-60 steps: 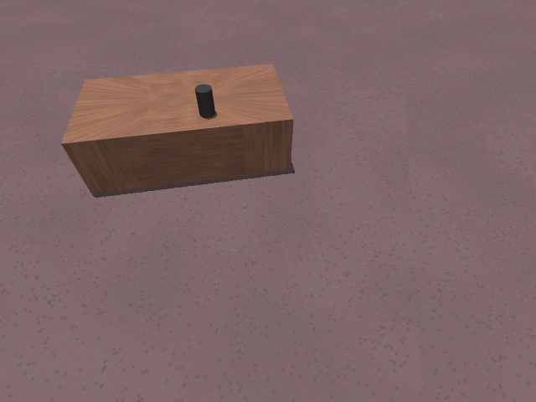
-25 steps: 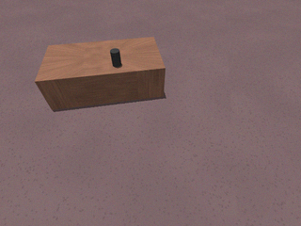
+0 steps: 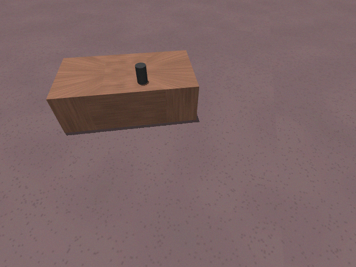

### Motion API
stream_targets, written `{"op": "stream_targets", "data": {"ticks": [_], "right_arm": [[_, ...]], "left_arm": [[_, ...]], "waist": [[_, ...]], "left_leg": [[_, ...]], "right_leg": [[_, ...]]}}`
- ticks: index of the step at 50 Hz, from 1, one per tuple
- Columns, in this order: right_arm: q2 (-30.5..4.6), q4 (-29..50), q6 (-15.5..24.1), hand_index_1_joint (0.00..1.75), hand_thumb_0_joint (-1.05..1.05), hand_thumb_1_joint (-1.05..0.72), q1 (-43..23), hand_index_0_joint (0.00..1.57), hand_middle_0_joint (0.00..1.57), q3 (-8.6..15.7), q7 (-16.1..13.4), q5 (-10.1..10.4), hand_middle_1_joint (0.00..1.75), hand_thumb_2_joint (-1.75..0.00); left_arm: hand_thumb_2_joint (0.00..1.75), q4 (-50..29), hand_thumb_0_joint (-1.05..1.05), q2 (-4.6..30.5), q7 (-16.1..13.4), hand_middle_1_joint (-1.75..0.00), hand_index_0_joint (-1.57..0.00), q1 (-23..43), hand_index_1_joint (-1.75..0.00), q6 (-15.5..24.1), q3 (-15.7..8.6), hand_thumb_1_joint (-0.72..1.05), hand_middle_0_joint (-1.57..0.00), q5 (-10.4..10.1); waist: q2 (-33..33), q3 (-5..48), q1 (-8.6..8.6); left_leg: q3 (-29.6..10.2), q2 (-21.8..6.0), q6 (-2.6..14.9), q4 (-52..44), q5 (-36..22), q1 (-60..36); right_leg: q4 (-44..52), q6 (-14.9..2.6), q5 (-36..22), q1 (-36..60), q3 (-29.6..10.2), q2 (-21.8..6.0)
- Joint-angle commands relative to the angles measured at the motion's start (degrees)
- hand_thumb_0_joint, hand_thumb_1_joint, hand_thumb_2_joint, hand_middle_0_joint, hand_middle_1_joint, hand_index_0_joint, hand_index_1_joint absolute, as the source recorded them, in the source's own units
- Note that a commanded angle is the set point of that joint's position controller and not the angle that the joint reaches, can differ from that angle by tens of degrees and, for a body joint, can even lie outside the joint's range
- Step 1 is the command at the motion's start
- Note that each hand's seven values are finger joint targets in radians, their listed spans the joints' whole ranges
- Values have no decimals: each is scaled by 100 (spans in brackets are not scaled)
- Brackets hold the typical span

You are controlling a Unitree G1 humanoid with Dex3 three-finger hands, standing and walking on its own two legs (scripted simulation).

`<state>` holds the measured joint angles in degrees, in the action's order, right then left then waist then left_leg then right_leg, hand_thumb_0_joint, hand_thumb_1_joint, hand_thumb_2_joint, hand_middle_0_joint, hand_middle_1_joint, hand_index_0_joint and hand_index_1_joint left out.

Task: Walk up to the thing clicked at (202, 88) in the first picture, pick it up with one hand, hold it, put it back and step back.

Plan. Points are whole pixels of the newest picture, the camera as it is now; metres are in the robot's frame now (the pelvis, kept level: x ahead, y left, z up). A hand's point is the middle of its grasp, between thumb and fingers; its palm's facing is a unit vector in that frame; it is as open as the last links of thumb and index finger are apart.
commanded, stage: walk up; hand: left
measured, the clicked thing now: (141, 73) +1.40 +0.33 -0.38
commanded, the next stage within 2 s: none
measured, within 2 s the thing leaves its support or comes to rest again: neither
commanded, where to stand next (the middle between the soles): +1.00 +0.06 m, yaw +7 degrees
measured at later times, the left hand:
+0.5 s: hand (50, 248) +0.20 +0.35 -0.15, palm faces +0.02 -0.94 -0.34, open 7.4 cm
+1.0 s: hand (90, 175) +0.41 +0.31 -0.14, palm faces +0.10 -0.93 -0.35, open 7.4 cm
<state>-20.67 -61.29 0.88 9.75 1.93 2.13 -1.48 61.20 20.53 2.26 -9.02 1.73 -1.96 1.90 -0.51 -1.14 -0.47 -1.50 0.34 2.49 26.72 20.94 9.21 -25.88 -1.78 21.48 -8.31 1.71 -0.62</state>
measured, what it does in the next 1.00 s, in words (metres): walks ahead: left foot, then right foot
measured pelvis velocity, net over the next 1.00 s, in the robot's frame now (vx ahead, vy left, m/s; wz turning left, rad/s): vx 0.39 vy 0.04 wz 0.13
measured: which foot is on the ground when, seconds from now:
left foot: down 0.00-0.02, up 0.04-0.20, down 0.22-0.72, up 0.74-1.00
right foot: down 0.00-0.26, up 0.28-0.66, down 0.68-1.00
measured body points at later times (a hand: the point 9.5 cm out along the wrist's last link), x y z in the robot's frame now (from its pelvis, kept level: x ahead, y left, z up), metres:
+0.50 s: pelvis +0.15 +0.07 +0.00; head +0.15 +0.08 +0.45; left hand +0.20 +0.40 -0.12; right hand +0.21 -0.26 -0.11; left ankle +0.11 +0.17 -0.74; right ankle +0.26 -0.08 -0.70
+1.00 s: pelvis +0.39 +0.04 -0.01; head +0.41 +0.04 +0.44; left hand +0.41 +0.36 -0.11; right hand +0.52 -0.27 -0.12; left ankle +0.49 +0.19 -0.71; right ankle +0.40 -0.07 -0.74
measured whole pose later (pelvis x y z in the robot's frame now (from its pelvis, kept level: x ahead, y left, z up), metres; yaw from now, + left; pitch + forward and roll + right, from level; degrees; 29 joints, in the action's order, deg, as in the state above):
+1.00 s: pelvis +0.39 +0.04 -0.01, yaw +7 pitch -3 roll -1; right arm -24.5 -50.0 3.4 15.7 3.7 4.0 -1.4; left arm 48.7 22.6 4.1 -17.0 4.2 -2.8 1.3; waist -1.8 -4.5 -2.1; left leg 2.0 -5.4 -0.1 43.1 13.8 28.4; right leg -27.5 -2.1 16.0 -8.9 6.1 -1.0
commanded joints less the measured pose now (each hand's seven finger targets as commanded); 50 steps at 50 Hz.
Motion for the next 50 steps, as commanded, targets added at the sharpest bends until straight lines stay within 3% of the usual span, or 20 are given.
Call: {"op": "stream_targets", "data": {"ticks": [1, 2, 3, 7, 11, 12, 13, 14, 16, 19, 26, 30, 32, 34, 35, 36, 37, 41, 46, 50], "right_arm": [[-1143, 989, 226, 30, 0, -90, -1045, 20, 20, 402, 70, -44, 30, -90], [-1138, 1094, 247, 30, 0, -90, -1085, 20, 20, 409, 58, -74, 30, -90], [-1330, 1096, 262, 30, 0, -90, -997, 20, 20, 466, 77, -71, 30, -90], [-1451, 980, 311, 30, 0, -90, -100, 20, 20, 593, 229, 9, 30, -90], [-1502, 553, 332, 30, 0, -90, 1241, 20, 20, 819, 177, -73, 30, -90], [-1869, 535, 358, 30, 0, -90, 1768, 20, 20, 952, 93, -125, 30, -90], [-2489, 713, 420, 30, 0, -90, 1961, 20, 20, 980, 41, -134, 30, -90], [-2556, 913, 408, 30, 0, -90, 1419, 20, 20, 975, 49, 72, 30, -90], [-2094, 1132, 451, 30, 0, -90, 776, 20, 20, 764, 0, 83, 30, -90], [-1844, 1179, 535, 30, 0, -90, 763, 20, 20, 628, -23, 122, 30, -90], [-1901, 1359, 597, 30, 0, -90, 899, 20, 20, 632, 2, 136, 30, -90], [-1896, 1440, 565, 30, 0, -90, 976, 20, 20, 630, -58, 117, 30, -90], [-1899, 1505, 532, 30, 0, -90, 877, 20, 20, 633, -108, 88, 30, -90], [-1500, 1568, 506, 30, 0, -90, 1130, 20, 20, 480, -119, 73, 30, -90], [-1088, 1682, 517, 30, 0, -90, 1461, 20, 20, 332, -115, 135, 30, -90], [-1440, 1663, 499, 30, 0, -90, 1386, 20, 20, 416, -165, 184, 30, -90], [-1741, 1533, 478, 30, 0, -90, 1034, 20, 20, 472, -195, 147, 30, -90], [-1501, 1210, 386, 30, 0, -90, 1418, 20, 20, 443, -23, 142, 30, -90], [-1320, 1456, 354, 30, 0, -90, 804, 20, 20, 468, 169, 9, 30, -90], [-1291, 1568, 438, 30, 0, -90, 412, 20, 20, 522, 190, 19, 30, -90]], "left_arm": [[90, -458, 0, 1870, 4, -30, -20, -569, -30, 227, -618, 90, -20, 41], [90, -542, 0, 2092, -20, -30, -20, -756, -30, 273, -686, 90, -20, 91], [90, -632, 0, 2095, -15, -30, -20, -674, -30, 297, -707, 90, -20, 83], [90, -1102, 0, 2020, 18, -30, -20, 381, -30, 316, -667, 90, -20, 92], [90, -1168, 0, 1586, 127, -30, -20, 217, -30, 211, -516, 90, -20, 27], [90, -1193, 0, 1231, 143, -30, -20, -104, -30, 185, -405, 90, -20, -28], [90, -1375, 0, 1037, 113, -30, -20, 134, -30, 198, -336, 90, -20, -49], [90, -1399, 0, 1658, 65, -30, -20, 384, -30, 189, -428, 90, -20, -11], [90, -1095, 0, 1702, 93, -30, -20, -178, -30, 185, -391, 90, -20, -150], [90, -970, 0, 1712, 171, -30, -20, -408, -30, 167, -421, 90, -20, -94], [90, -1369, 0, 1485, 363, -30, -20, 358, -30, 141, -442, 90, -20, -79], [90, -1440, 0, 1328, 355, -30, -20, 606, -30, 194, -458, 90, -20, -111], [90, -1357, 0, 1332, 319, -30, -20, 214, -30, 198, -512, 90, -20, -126], [90, -1067, 0, 1693, 200, -30, -20, -957, -30, 281, -707, 90, -20, -75], [90, -1058, 0, 2167, 116, -30, -20, -1605, -30, 327, -866, 90, -20, -21], [90, -1142, 0, 2429, 86, -30, -20, -1550, -30, 323, -853, 90, -20, -143], [90, -1276, 0, 2282, 61, -30, -20, -1198, -30, 312, -796, 90, -20, -203], [90, -1501, 0, 1683, 23, -30, -20, -379, -30, 360, -584, 90, -20, -196], [90, -1754, 0, 1774, 75, -30, -20, -478, -30, 426, -606, 90, -20, -87], [90, -1798, 0, 1829, 128, -30, -20, -621, -30, 385, -558, 90, -20, -93]], "waist": [[821, -685, -657], [1052, -514, -763], [689, -505, -646], [1011, -468, 34], [-216, 145, 655], [-1348, 429, 865], [-2089, 307, 963], [-908, -43, 734], [-204, -295, 261], [-413, -497, 157], [-614, -697, 260], [-501, -474, 219], [-444, -250, -22], [627, 574, -568], [1848, 1071, -707], [1796, 964, -691], [941, 539, -624], [1070, -265, 10], [966, -382, -117], [725, -270, -189]], "left_leg": [[56, -61, 25, 1116, 426, 2947], [11, -298, -69, 1974, 661, 3312], [-208, -433, -81, 2170, 697, 3246], [-218, -809, -75, 1203, 400, 1777], [809, 114, -93, 314, -752, -1424], [-587, -526, 320, -328, 722, -2340], [-3847, -2050, 905, -1760, 2515, -1796], [-4305, -2399, 1357, -1977, 2947, -951], [-2672, -1963, 1115, -1476, 1574, -902], [-1471, -1587, 884, -1692, 312, -94], [-664, -1360, 868, -1795, -104, -140], [-372, -1399, 720, -1226, -1601, -22], [-228, -1345, 615, -515, -2381, -60], [327, -705, 349, 2000, -2671, 743], [537, -73, 88, 3804, -648, 1934], [158, 273, 44, 4476, 825, 2881], [-365, -107, 46, 4884, 679, 2759], [-186, -589, -31, 3693, -315, 2072], [263, -697, -288, 1837, -497, 1926], [532, -531, -255, 996, -1162, 1227]], "right_leg": [[1398, -1025, 2081, 1022, -2185, -1674], [1942, -1430, 1848, 1289, -2946, -2453], [2065, -1491, 1992, 1197, -2971, -2474], [1605, -1023, 1135, 208, -1322, -1836], [-665, -554, 138, -1651, 346, -785], [-2579, -309, 45, -2684, 776, -271], [-3841, -146, 1284, -3523, 49, 387], [-4085, -210, 1070, -3247, -751, -128], [-3959, -140, 78, -3261, -829, -520], [-3088, 122, -495, -2568, -587, -671], [-1372, 122, -1504, -2361, -196, -717], [-834, -25, -1621, -1423, 44, -475], [-707, -94, -1322, -794, 218, -278], [-273, -311, -775, 1293, 208, -130], [194, -651, 287, 2255, -1914, -1565], [1113, -1256, 650, 2247, -3891, -2494], [1095, -1462, 402, 1441, -3644, -2482], [1222, -1021, -196, -368, -1288, -1432], [1356, -1211, -39, -676, -780, -1445], [1152, -1024, 316, -894, -623, -1341]]}}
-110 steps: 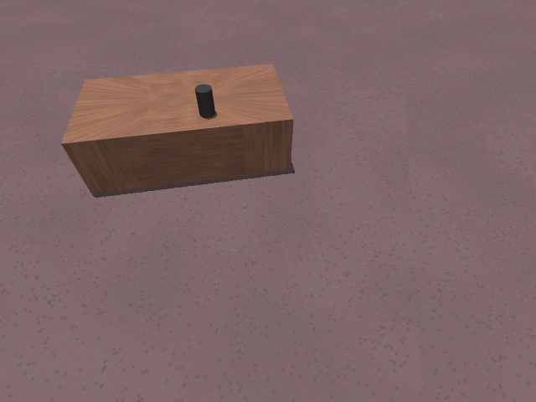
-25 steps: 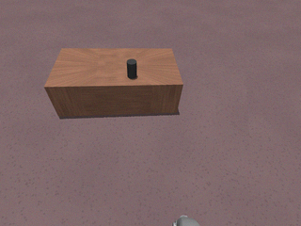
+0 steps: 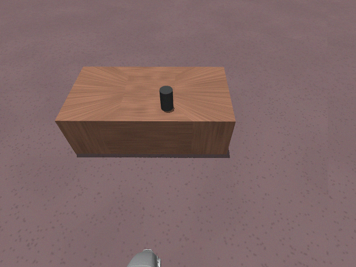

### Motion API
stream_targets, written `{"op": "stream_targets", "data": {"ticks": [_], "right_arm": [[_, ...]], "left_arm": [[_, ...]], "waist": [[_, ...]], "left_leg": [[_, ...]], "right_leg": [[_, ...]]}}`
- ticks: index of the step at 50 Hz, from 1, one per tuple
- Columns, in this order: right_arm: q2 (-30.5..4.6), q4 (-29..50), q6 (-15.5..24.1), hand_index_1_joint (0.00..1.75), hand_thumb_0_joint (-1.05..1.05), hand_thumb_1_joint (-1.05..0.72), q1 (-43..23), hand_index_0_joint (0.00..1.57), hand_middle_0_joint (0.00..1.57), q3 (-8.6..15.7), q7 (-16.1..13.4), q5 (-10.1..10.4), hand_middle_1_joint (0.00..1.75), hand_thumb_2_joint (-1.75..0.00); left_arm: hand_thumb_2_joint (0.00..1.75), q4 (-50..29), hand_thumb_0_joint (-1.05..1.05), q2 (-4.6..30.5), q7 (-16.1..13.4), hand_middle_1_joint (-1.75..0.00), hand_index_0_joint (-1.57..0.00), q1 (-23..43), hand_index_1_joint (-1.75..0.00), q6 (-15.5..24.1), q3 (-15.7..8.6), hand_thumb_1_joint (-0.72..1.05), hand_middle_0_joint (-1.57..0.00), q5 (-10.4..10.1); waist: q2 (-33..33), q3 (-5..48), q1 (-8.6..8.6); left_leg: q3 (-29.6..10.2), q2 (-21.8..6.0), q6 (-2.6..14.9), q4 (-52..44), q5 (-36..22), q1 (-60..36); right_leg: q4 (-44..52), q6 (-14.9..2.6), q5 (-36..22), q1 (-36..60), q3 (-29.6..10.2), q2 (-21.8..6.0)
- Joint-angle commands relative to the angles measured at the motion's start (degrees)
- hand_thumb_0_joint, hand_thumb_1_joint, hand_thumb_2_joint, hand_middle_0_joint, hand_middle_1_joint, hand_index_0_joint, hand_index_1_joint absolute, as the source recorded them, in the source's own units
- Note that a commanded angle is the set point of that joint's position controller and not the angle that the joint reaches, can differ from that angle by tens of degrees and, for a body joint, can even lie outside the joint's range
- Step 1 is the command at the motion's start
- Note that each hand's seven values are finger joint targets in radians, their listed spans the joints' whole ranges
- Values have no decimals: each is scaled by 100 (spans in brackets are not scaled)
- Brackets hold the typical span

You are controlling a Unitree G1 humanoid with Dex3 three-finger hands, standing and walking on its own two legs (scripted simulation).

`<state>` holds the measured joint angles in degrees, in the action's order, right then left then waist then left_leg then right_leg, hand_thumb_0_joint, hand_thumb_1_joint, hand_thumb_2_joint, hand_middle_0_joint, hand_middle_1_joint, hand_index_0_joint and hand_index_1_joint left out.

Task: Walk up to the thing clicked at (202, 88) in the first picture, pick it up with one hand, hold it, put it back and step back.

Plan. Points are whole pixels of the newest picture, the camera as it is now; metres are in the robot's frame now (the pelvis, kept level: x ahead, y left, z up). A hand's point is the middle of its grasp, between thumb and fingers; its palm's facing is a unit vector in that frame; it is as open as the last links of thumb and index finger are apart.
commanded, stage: walk up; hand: left
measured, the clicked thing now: (166, 98) +1.04 +0.16 -0.37
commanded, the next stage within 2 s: none
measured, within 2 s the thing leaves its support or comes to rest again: neither
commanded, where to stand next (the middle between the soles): +0.61 -0.05 m, yaw +0 degrees
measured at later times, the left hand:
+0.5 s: hand (103, 197) +0.32 +0.25 -0.13, palm faces -0.11 -0.92 -0.37, open 7.4 cm
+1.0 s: hand (118, 173) +0.41 +0.24 -0.15, palm faces +0.00 -0.93 -0.36, open 7.4 cm
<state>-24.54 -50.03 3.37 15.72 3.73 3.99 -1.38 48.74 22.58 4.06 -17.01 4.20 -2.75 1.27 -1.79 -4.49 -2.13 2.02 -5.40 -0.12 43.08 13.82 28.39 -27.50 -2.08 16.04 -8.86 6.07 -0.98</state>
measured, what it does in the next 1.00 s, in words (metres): walks ahead: left foot, then right foot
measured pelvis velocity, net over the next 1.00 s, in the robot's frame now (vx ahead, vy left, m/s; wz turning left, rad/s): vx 0.40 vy -0.04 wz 0.01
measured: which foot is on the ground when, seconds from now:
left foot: up 0.00-0.08, down 0.10-0.56, up 0.58-0.98, down 1.00-1.00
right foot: down 0.00-0.12, up 0.14-0.52, down 0.54-1.00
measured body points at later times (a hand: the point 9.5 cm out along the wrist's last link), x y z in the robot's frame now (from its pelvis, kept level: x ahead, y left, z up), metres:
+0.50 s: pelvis +0.22 -0.02 -0.01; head +0.23 -0.02 +0.44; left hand +0.32 +0.30 -0.11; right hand +0.23 -0.34 -0.12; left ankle +0.17 +0.13 -0.74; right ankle +0.34 -0.16 -0.72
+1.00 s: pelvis +0.40 -0.04 -0.01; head +0.41 -0.03 +0.44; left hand +0.41 +0.29 -0.13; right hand +0.48 -0.36 -0.11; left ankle +0.50 +0.07 -0.74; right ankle +0.34 -0.15 -0.74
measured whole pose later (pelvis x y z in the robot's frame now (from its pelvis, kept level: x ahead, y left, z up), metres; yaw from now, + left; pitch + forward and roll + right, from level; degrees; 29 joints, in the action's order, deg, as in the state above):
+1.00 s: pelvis +0.40 -0.04 -0.01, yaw +1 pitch -3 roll -1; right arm -24.1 -50.3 3.5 16.4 3.3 3.7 -1.4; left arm 48.2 24.8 3.1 -22.1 3.2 -2.7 1.0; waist 0.1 -3.9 -2.7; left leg 3.8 -2.9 1.6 32.8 9.7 21.9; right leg -34.0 -0.9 23.8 -7.4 7.2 -1.8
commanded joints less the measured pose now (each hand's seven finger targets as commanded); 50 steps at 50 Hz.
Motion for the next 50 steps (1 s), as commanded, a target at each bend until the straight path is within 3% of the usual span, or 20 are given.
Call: {"op": "stream_targets", "data": {"ticks": [1, 4, 5, 6, 7, 9, 12, 19, 25, 26, 27, 28, 29, 31, 34, 38, 45, 48, 49, 50], "right_arm": [[-908, 441, 216, 30, 0, -90, -160, 20, 20, 355, 1, 15, 30, -90], [-1220, 169, 297, 30, 0, -90, 727, 20, 20, 496, -104, 8, 30, -90], [-1589, 59, 350, 30, 0, -90, 1388, 20, 20, 602, -187, -82, 30, -90], [-1969, 256, 395, 30, 0, -90, 1444, 20, 20, 649, -260, -121, 30, -90], [-2093, 335, 358, 30, 0, -90, 1209, 20, 20, 694, -261, 128, 30, -90], [-1657, 463, 354, 30, 0, -90, 596, 20, 20, 518, -289, 178, 30, -90], [-1362, 514, 389, 30, 0, -90, 340, 20, 20, 383, -276, 150, 30, -90], [-1498, 607, 373, 30, 0, -90, 452, 20, 20, 406, -269, 125, 30, -90], [-1447, 734, 242, 30, 0, -90, 165, 20, 20, 360, -290, 116, 30, -90], [-1169, 729, 228, 30, 0, -90, 358, 20, 20, 257, -294, 91, 30, -90], [-717, 776, 229, 30, 0, -90, 604, 20, 20, 96, -280, 99, 30, -90], [-926, 818, 192, 30, 0, -90, 469, 20, 20, 131, -290, 151, 30, -90], [-1290, 660, 129, 30, 0, -90, 279, 20, 20, 238, -359, 71, 30, -90], [-1291, 365, 111, 30, 0, -90, 517, 20, 20, 240, -295, 208, 30, -90], [-1153, 114, 57, 30, 0, -90, 897, 20, 20, 239, -188, 124, 30, -90], [-1021, 268, 37, 30, 0, -90, 369, 20, 20, 236, -93, 16, 30, -90], [-865, 497, 142, 30, 0, -90, -255, 20, 20, 242, -43, 16, 30, -90], [-994, 327, 205, 30, 0, -90, 321, 20, 20, 317, -90, 20, 30, -90], [-1162, 213, 243, 30, 0, -90, 745, 20, 20, 378, -149, 11, 30, -90], [-1592, 159, 277, 30, 0, -90, 1286, 20, 20, 514, -221, -68, 30, -90]], "left_arm": [[90, -554, 0, 1670, -46, -30, -20, 197, -30, 124, -476, 90, -20, -31], [90, -600, 0, 1420, -67, -30, -20, 254, -30, 94, -320, 90, -20, 9], [90, -604, 0, 1052, -93, -30, -20, -25, -30, 81, -205, 90, -20, -47], [90, -599, 0, 747, -109, -30, -20, -306, -30, 51, -136, 90, -20, -142], [90, -449, 0, 1495, -213, -30, -20, -198, -30, -9, -284, 90, -20, -99], [90, -247, 0, 1522, -219, -30, -20, -241, -30, -8, -270, 90, -20, -116], [90, -49, 0, 1381, -128, -30, -20, -538, -30, -46, -305, 90, -20, -127], [90, -383, 0, 1097, 75, -30, -20, 384, -30, -100, -297, 90, -20, -52], [90, -161, 0, 1203, 62, -30, -20, -17, -30, -27, -455, 90, -20, -43], [90, 2, 0, 1443, -2, -30, -20, -501, -30, 31, -571, 90, -20, -30], [90, 43, 0, 1909, -91, -30, -20, -1018, -30, 98, -736, 90, -20, 20], [90, -77, 0, 2332, -126, -30, -20, -1034, -30, 116, -759, 90, -20, -42], [90, -201, 0, 2224, -142, -30, -20, -636, -30, 94, -688, 90, -20, -102], [90, -308, 0, 1805, -194, -30, -20, -116, -30, 82, -578, 90, -20, -148], [90, -403, 0, 1562, -191, -30, -20, 102, -30, 128, -495, 90, -20, -112], [90, -499, 0, 1570, -188, -30, -20, -95, -30, 163, -525, 90, -20, -70], [90, -558, 0, 1617, -157, -30, -20, -309, -30, 111, -481, 90, -20, -67], [90, -644, 0, 1573, -173, -30, -20, -25, -30, 64, -392, 90, -20, -57], [90, -655, 0, 1375, -189, -30, -20, -137, -30, 57, -305, 90, -20, -73], [90, -676, 0, 1013, -201, -30, -20, -367, -30, 64, -180, 90, -20, -120]], "waist": [[813, 83, 29], [38, 450, 615], [-1180, 868, 911], [-1712, 855, 777], [-705, 677, 781], [-121, 186, 432], [-609, 131, 209], [-605, 96, 405], [-248, 367, -69], [521, 671, -270], [1995, 877, -496], [2176, 727, -511], [1286, 326, -381], [866, 122, -66], [1291, 158, 164], [1051, 14, -2], [869, -37, -123], [459, 164, 347], [-12, 469, 570], [-1235, 911, 768]], "left_leg": [[210, 81, 34, -808, -468, -923], [215, 330, 244, -1046, -94, -2729], [-937, -384, 518, -1926, 1056, -3414], [-3723, -1808, 907, -2760, 1628, -3863], [-4223, -2188, 1326, -2990, 1781, -3253], [-2602, -1623, 1119, -2807, 600, -2530], [-1143, -1147, 1095, -2766, -658, -1938], [-402, -955, 1207, -2643, -1279, -2059], [-261, -819, 879, -1554, -188, -1176], [-34, -509, 734, -333, -313, -750], [420, 72, 484, 1443, 454, 5], [208, 699, 280, 2297, 1658, 1147], [-458, 248, 236, 2670, 1643, 991], [-598, 48, 266, 2430, 855, 793], [-338, -31, 128, 1745, 338, 217], [-192, -85, -43, 600, 235, 365], [175, 133, 88, -685, -236, -347], [222, 296, 226, -1082, -261, -1754], [162, 388, 354, -1453, 112, -2565], [-1439, -568, 726, -2037, 971, -3362]], "right_leg": [[1176, -970, 843, -866, -1085, -1331], [-357, -676, 117, -1664, -709, -1007], [-2338, -422, -302, -2048, -247, -476], [-3652, -62, 1346, -3294, -463, 369], [-4033, -144, 1407, -3248, -1120, 65], [-3945, -76, 658, -2964, -1399, -258], [-3313, 51, 288, -2364, -1068, -464], [-1496, 120, -498, -2144, -453, -552], [-614, -42, -558, -87, -154, -167], [-409, -118, -123, 850, -417, -153], [486, -285, 1280, 1340, -1824, -1128], [1576, -968, 1920, 1429, -4369, -2340], [1512, -1241, 2124, 575, -4374, -2493], [1373, -1046, 1370, 213, -2904, -1820], [1378, -926, 460, -347, -1697, -1326], [1458, -1102, 482, -300, -1365, -1391], [1053, -946, -139, -314, -1059, -1383], [223, -798, -180, -1029, -897, -1334], [-808, -638, -969, -1218, -533, -1008], [-2661, -271, -840, -1905, -121, -473]]}}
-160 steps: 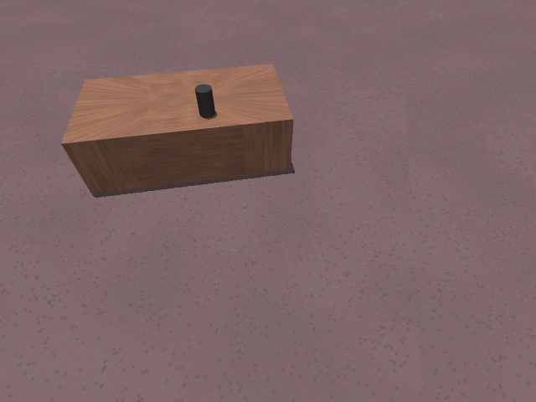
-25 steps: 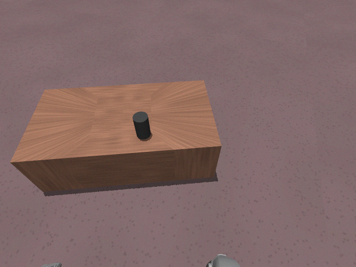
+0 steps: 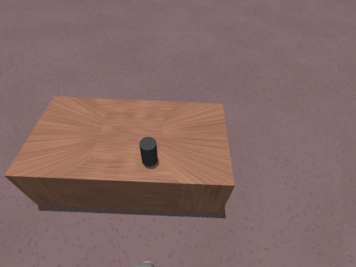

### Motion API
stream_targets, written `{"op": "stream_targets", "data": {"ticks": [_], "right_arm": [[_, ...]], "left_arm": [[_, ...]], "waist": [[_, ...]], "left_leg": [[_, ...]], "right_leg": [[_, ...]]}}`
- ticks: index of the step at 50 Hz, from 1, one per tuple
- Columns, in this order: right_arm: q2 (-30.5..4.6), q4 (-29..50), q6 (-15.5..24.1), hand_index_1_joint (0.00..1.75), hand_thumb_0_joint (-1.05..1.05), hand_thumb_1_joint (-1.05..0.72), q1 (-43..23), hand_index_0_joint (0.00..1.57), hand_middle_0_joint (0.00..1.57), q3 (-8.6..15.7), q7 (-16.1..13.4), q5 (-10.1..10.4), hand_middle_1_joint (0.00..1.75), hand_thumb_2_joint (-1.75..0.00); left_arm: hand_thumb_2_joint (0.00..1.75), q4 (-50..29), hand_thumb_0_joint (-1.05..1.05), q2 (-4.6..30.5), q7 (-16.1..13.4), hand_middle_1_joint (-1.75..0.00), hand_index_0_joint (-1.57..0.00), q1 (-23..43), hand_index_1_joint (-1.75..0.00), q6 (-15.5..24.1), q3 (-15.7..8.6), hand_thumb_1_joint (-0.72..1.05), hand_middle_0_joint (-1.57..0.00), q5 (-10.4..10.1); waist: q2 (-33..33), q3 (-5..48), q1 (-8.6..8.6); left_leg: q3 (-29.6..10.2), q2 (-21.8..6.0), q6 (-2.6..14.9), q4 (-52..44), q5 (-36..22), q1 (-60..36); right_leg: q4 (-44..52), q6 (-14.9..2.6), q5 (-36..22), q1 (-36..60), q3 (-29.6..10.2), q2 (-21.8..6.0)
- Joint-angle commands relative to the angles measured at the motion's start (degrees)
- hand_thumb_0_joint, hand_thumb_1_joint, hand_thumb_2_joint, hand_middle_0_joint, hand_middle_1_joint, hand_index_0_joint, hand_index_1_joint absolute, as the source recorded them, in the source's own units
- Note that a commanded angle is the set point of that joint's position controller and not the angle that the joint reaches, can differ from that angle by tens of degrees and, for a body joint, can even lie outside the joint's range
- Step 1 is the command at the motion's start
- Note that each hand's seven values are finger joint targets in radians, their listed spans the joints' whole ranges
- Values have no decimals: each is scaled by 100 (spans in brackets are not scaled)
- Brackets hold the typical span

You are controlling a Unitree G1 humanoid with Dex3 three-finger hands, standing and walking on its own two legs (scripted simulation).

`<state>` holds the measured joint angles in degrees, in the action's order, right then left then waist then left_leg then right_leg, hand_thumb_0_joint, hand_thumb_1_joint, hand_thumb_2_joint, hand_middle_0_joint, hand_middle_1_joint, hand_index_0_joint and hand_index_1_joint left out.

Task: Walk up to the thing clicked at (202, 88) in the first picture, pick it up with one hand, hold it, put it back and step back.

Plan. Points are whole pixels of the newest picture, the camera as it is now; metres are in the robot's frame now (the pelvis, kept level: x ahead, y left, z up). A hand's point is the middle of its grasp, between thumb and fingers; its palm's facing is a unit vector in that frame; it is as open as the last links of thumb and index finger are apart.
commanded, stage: walk up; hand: left
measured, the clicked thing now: (148, 152) +0.65 +0.19 -0.36
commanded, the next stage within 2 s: stand in 1.90 s
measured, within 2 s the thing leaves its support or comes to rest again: neither
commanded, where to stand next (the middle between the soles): +0.21 -0.02 m, yaw -1 degrees
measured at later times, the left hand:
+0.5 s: hand (92, 239) +0.20 +0.24 -0.13, palm faces -0.04 -0.90 -0.44, open 7.4 cm
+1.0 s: hand (99, 222) +0.25 +0.24 -0.14, palm faces +0.01 -0.94 -0.34, open 7.4 cm
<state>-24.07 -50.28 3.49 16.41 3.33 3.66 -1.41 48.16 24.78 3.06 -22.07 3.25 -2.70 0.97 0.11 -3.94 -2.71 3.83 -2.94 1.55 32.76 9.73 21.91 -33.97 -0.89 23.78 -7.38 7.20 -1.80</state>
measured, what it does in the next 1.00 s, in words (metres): walks ahead: right foot, then left foot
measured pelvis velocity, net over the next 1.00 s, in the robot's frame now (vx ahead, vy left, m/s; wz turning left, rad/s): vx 0.16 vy -0.02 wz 0.02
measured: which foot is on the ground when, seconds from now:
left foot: down 0.00-0.40, up 0.42-0.62, down 0.64-1.00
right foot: down 0.00-0.02, up 0.04-0.38, down 0.40-1.00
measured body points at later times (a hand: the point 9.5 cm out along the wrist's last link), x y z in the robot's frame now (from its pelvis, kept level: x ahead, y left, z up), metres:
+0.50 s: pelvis +0.13 -0.03 +0.00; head +0.16 -0.06 +0.44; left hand +0.20 +0.29 -0.10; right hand +0.19 -0.34 -0.14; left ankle +0.11 +0.10 -0.70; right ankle +0.20 -0.15 -0.72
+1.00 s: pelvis +0.16 -0.02 +0.01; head +0.17 -0.01 +0.46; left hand +0.25 +0.29 -0.12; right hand +0.25 -0.32 -0.11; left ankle +0.16 +0.11 -0.72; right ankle +0.20 -0.15 -0.72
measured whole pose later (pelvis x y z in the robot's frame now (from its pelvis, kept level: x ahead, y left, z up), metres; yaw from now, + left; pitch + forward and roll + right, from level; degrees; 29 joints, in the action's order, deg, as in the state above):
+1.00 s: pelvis +0.16 -0.02 +0.01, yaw +1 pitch -3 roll +0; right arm -21.0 -63.7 0.6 6.2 -0.4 0.6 0.0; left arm 63.5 21.0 0.4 -4.3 1.1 0.5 -0.3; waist 0.4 -3.7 -0.8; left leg 0.4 -1.4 -0.8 27.9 15.0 10.4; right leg -26.7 1.3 10.7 -13.2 4.2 -3.6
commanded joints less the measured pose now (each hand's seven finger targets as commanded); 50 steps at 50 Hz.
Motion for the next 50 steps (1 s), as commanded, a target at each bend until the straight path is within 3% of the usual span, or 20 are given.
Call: {"op": "stream_targets", "data": {"ticks": [1, 2, 3, 6, 11, 14, 18, 19, 20, 21, 22, 24, 28, 31, 33, 34, 35, 39, 45, 50], "right_arm": [[-2004, 383, 270, 30, 0, -90, 1223, 20, 20, 633, -234, -16, 30, -90], [-2008, 407, 229, 30, 0, -90, 1074, 20, 20, 650, -223, 172, 30, -90], [-1792, 476, 217, 30, 0, -90, 752, 20, 20, 572, -241, 177, 30, -90], [-1405, 570, 239, 30, 0, -90, 277, 20, 20, 382, -268, 169, 30, -90], [-1490, 681, 217, 30, 0, -90, 184, 20, 20, 394, -225, 85, 30, -90], [-1388, 709, 117, 30, 0, -90, -74, 20, 20, 321, -236, 79, 30, -90], [-1113, 679, -76, 30, 0, -90, -287, 20, 20, 176, -280, 167, 30, -90], [-752, 620, -100, 30, 0, -90, -52, 20, 20, 49, -295, 203, 30, -90], [-421, 650, -127, 30, 0, -90, 185, 20, 20, -83, -298, 204, 30, -90], [-816, 532, -235, 30, 0, -90, 32, 20, 20, 42, -380, 204, 30, -90], [-1008, 401, -278, 30, 0, -90, -95, 20, 20, 98, -425, 175, 30, -90], [-1008, 183, -267, 30, 0, -90, -61, 20, 20, 90, -419, 207, 30, -90], [-920, -226, -277, 30, 0, -90, 50, 20, 20, 99, -377, 146, 30, -90], [-847, -464, -247, 30, 0, -90, 88, 20, 20, 114, -381, 111, 30, -90], [-1191, -473, -182, 30, 0, -90, -176, 20, 20, 180, -403, 19, 30, -90], [-1346, -361, -150, 30, 0, -90, -796, 20, 20, 157, -377, 77, 30, -90], [-1299, -413, -158, 30, 0, -90, -993, 20, 20, 111, -345, 124, 30, -90], [-1025, -712, -149, 30, 0, -90, -1003, 20, 20, -69, -333, 114, 30, -90], [-1023, -962, -130, 30, 0, -90, -1165, 20, 20, -99, -362, 144, 30, -90], [-949, -1093, -178, 30, 0, -90, -1414, 20, 20, -95, -371, 158, 30, -90]], "left_arm": [[90, -566, 0, 729, -116, -30, -20, -7, -30, 110, -199, 90, -20, -132], [90, -443, 0, 1294, -195, -30, -20, 162, -30, 56, -304, 90, -20, -71], [90, -373, 0, 1310, -197, -30, -20, 143, -30, 36, -275, 90, -20, -86], [90, -105, 0, 1177, -118, -30, -20, -194, -30, 4, -295, 90, -20, -109], [90, -100, 0, 1012, -7, -30, -20, 118, -30, -3, -318, 90, -20, -24], [90, 9, 0, 825, -105, -30, -20, 192, -30, 49, -270, 90, -20, -38], [90, 212, 0, 819, -283, -30, -20, 39, -30, 166, -269, 90, -20, -1], [90, 259, 0, 1055, -335, -30, -20, -42, -30, 222, -342, 90, -20, 19], [90, 147, 0, 1492, -378, -30, -20, 50, -30, 263, -428, 90, -20, 52], [90, 120, 0, 1680, -378, -30, -20, 222, -30, 216, -408, 90, -20, -35], [90, 93, 0, 1593, -391, -30, -20, 389, -30, 181, -376, 90, -20, -43], [90, 70, 0, 1404, -428, -30, -20, 711, -30, 147, -290, 90, -20, -25], [90, 102, 0, 1287, -424, -30, -20, 1055, -30, 77, -228, 90, -20, 24], [90, 142, 0, 1221, -407, -30, -20, 1524, -30, -31, -178, 90, -20, -64], [90, 149, 0, 863, -382, -30, -20, 1518, -30, -84, -50, 90, -20, -128], [90, 270, 0, 755, -378, -30, -20, 1456, -30, -110, -18, 90, -20, -174], [90, 452, 0, 881, -385, -30, -20, 1531, -30, -128, -60, 90, -20, -132], [90, 740, 0, 953, -341, -30, -20, 1698, -30, -70, -37, 90, -20, -115], [90, 1089, 0, 883, -335, -30, -20, 1988, -30, -71, 25, 90, -20, -144], [90, 1351, 0, 818, -324, -30, -20, 2073, -30, -96, 68, 90, -20, -138]], "waist": [[-1622, 728, 763], [-769, 589, 736], [-439, 268, 562], [-703, -57, 270], [-1020, -191, 358], [-964, -60, 261], [-432, 469, 27], [322, 672, -36], [1405, 769, 85], [1082, 735, 12], [866, 484, 30], [908, 478, 144], [1151, 734, 214], [1073, 701, 429], [232, 643, 324], [-304, 479, 94], [-297, 352, 64], [-332, 397, 139], [-269, 710, 184], [-190, 719, 167]], "left_leg": [[-4035, -2067, 1140, -1842, 1907, -2971], [-4043, -2258, 1464, -1761, 1687, -2370], [-3329, -2038, 1432, -1755, 1372, -2009], [-1628, -1347, 979, -1788, 714, -1091], [-1134, -1185, 1159, -1929, 1095, -604], [-809, -1097, 1092, -1361, -193, -294], [-369, -669, 635, 265, -802, -249], [-207, -418, 398, 1002, -38, 18], [10, 92, 70, 1880, 1606, 645], [-454, 158, 32, 2156, 2524, 513], [-620, 17, 0, 2322, 2607, 582], [-717, -128, -5, 2057, 2296, 596], [-368, 60, -50, 1156, 1711, -221], [-125, 197, -26, 25, 632, -1001], [-1084, -431, 138, -597, 210, -1122], [-1785, -878, 410, -916, 750, -403], [-1654, -892, 495, -953, 1030, 31], [-1101, -426, 132, -953, 704, -196], [-967, -490, 97, -1065, -573, -840], [-912, -484, 61, -1275, -563, -1121]], "right_leg": [[-2832, -176, 502, -3249, -311, 413], [-3315, -225, 664, -3065, -1015, 16], [-3476, -234, 389, -3099, -1165, -131], [-2673, -157, -336, -2512, -1042, -425], [-1503, 103, -678, -2137, -678, -470], [-764, 108, -1120, -1431, -409, -254], [459, -26, -1811, -266, -250, 147], [772, -130, -2137, 217, -823, -289], [1256, -537, -2352, 384, -2706, -1606], [1444, -1266, -2030, -66, -3524, -2163], [1394, -1395, -1790, -273, -3449, -2100], [1161, -1164, -1878, -284, -2595, -1671], [846, -957, -2312, -735, -1798, -1328], [583, -749, -1553, -1361, -1474, -1176], [274, -331, -964, -1739, -1234, -866], [195, -90, -112, -1362, -860, -355], [190, -91, -89, -769, -762, -219], [672, -183, -914, -472, -1025, -581], [876, -58, -2075, -54, -799, -600], [1235, -15, -2031, 28, -787, -651]]}}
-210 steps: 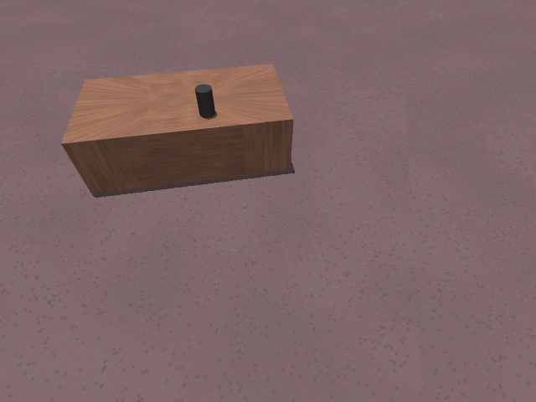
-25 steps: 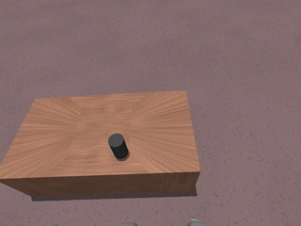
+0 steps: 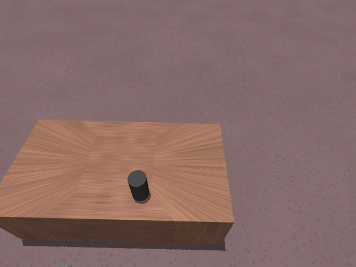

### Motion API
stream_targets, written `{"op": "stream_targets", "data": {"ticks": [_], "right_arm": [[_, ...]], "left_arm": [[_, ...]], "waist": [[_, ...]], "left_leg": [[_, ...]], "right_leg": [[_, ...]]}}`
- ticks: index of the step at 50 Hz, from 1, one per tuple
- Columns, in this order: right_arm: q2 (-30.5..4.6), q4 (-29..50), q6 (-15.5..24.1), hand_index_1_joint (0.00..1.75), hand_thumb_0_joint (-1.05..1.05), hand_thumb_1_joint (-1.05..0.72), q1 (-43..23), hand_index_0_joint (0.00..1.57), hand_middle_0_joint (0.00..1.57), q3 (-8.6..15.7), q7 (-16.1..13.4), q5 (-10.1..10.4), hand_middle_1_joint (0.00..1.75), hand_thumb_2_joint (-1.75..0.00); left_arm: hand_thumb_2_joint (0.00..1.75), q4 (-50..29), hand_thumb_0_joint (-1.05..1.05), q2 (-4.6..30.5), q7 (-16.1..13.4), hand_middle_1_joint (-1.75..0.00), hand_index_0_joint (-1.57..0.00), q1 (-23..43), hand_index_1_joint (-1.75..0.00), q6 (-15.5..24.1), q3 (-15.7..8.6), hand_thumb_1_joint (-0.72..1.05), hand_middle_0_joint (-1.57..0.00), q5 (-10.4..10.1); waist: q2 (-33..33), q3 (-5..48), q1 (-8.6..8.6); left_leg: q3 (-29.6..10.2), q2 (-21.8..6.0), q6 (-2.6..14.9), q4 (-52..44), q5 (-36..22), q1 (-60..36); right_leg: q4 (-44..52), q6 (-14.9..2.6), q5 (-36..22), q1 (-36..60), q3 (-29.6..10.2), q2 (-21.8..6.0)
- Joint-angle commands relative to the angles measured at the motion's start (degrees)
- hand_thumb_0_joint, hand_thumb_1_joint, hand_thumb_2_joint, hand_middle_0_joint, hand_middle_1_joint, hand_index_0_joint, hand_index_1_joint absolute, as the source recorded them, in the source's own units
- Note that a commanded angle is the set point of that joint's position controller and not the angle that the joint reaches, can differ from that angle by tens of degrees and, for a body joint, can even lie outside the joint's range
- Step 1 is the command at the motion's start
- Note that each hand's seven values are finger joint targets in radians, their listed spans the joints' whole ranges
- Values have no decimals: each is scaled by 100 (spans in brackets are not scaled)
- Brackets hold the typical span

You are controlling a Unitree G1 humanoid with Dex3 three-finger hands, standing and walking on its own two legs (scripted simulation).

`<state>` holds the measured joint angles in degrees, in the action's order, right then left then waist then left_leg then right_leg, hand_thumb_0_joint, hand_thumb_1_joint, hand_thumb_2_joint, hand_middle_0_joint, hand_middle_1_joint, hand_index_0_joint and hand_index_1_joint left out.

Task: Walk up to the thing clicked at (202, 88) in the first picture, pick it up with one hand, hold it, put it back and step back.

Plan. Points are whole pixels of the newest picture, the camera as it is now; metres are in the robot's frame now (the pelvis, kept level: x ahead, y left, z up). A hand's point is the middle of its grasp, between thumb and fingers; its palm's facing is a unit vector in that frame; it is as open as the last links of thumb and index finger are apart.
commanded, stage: walk up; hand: left
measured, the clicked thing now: (139, 186) +0.49 +0.19 -0.38
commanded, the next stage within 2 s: stand in 0.90 s
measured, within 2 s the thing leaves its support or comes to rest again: neither
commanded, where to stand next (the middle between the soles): +0.05 +0.00 m, yaw -2 degrees
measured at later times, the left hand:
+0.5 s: hand out of the picture +0.08 +0.26 -0.14, palm faces +0.01 -0.94 -0.35, open 7.4 cm
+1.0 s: hand out of the picture +0.10 +0.26 -0.14, palm faces -0.01 -0.94 -0.34, open 7.4 cm
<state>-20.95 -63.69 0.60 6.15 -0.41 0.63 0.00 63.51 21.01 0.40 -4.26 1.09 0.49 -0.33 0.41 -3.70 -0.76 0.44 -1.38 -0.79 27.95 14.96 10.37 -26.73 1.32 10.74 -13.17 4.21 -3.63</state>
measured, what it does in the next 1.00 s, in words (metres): stands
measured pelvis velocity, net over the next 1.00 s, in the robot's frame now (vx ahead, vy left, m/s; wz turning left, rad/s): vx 0.01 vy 0.00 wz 0.01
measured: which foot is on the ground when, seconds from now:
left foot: down 0.00-1.00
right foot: down 0.00-1.00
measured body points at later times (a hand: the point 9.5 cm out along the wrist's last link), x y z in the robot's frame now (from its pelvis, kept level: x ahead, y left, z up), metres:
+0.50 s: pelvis +0.01 +0.00 +0.01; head +0.01 -0.01 +0.46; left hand +0.08 +0.30 -0.12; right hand +0.10 -0.30 -0.13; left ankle +0.00 +0.13 -0.74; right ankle +0.04 -0.14 -0.74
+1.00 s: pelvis +0.01 +0.00 +0.01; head +0.02 +0.00 +0.46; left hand +0.10 +0.30 -0.12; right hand +0.09 -0.30 -0.13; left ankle +0.00 +0.13 -0.74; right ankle +0.04 -0.14 -0.74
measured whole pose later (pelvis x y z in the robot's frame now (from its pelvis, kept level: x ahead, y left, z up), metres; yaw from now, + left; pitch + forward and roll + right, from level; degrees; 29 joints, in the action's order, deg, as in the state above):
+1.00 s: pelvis +0.01 +0.00 +0.01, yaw +1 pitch -2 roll +0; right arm -20.0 -65.8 0.1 5.6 0.1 0.4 -0.7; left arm 66.2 19.8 0.4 -3.9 0.6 -0.4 0.8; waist -0.4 -2.6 0.0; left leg 0.1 -0.9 -0.8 19.3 11.5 5.5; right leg -18.9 1.8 8.0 -8.4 4.8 -3.8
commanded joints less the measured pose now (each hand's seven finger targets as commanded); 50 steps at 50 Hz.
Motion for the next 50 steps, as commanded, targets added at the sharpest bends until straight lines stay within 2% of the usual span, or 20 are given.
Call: {"op": "stream_targets", "data": {"ticks": [1, 5, 8, 14, 18, 38, 44, 45, 47, 50], "right_arm": [[-1247, 223, 100, 30, 0, -90, -396, 20, 20, 269, -67, 26, 30, -90], [-1263, 142, 79, 30, 0, -90, -487, 20, 20, 289, -58, 19, 30, -90], [-1229, 103, 72, 30, 0, -90, -478, 20, 20, 297, -53, 23, 30, -90], [-1193, 75, 47, 30, 0, -90, -580, 20, 20, 283, -33, 6, 30, -90], [-1176, 51, 52, 30, 0, -90, -534, 20, 20, 292, -35, 6, 30, -90], [-1149, 92, 54, 30, 0, -90, -380, 20, 20, 300, -58, -29, 30, -90], [-1130, 113, 58, 30, 0, -90, -316, 20, 20, 292, -64, -25, 30, -90], [-1114, 142, 80, 30, 0, -90, -321, 20, 20, 289, -76, -80, 30, -90], [-1159, 132, 96, 30, 0, -90, -398, 20, 20, 284, -87, -80, 30, -90], [-1135, 134, 89, 30, 0, -90, -363, 20, 20, 277, -88, -72, 30, -90]], "left_arm": [[90, -145, 0, 1180, -55, -30, -20, 344, -30, 119, -247, 90, -20, -9], [90, -32, 0, 1164, -46, -30, -20, 423, -30, 112, -241, 90, -20, 18], [90, 22, 0, 1171, -47, -30, -20, 462, -30, 128, -261, 90, -20, 47], [90, 85, 0, 1162, -48, -30, -20, 434, -30, 123, -286, 90, -20, 70], [90, 80, 0, 1161, -53, -30, -20, 437, -30, 136, -316, 90, -20, 86], [90, -43, 0, 1094, -56, -30, -20, 393, -30, 80, -366, 90, -20, 98], [90, -73, 0, 1078, -58, -30, -20, 399, -30, 83, -365, 90, -20, 88], [90, -64, 0, 1118, -71, -30, -20, 335, -30, 70, -322, 90, -20, 99], [90, -62, 0, 1057, -61, -30, -20, 295, -30, 58, -302, 90, -20, 85], [90, -66, 0, 1083, -55, -30, -20, 286, -30, 57, -291, 90, -20, 93]], "waist": [[-223, 630, -11], [-129, 572, 8], [38, 683, 38], [34, 482, 16], [92, 647, 28], [-108, 497, 26], [-47, 547, 31], [69, 665, 74], [-84, 514, 24], [-87, 509, 61]], "left_leg": [[-563, -625, 275, -837, -1011, 45], [-549, -625, 253, -1071, -821, -41], [-488, -600, 247, -1061, -992, -187], [-512, -566, 211, -1180, -643, -178], [-496, -569, 198, -1168, -895, -247], [-554, -545, 181, -1267, -723, 39], [-535, -561, 168, -1217, -1019, -63], [-579, -660, 132, -1295, -1168, -152], [-578, -622, 108, -1314, -1068, -73], [-551, -627, 107, -1345, -942, -61]], "right_leg": [[598, -210, -715, 602, -506, -480], [801, -164, -610, 638, -506, -508], [885, -159, -731, 738, -527, -555], [1099, -129, -244, 551, -536, -529], [1083, -126, -518, 733, -522, -539], [1033, -133, -434, 881, -458, -498], [1012, -120, -653, 904, -443, -498], [971, -136, -667, 933, -449, -524], [1023, -117, -530, 886, -460, -503], [1035, -125, -491, 886, -472, -518]]}}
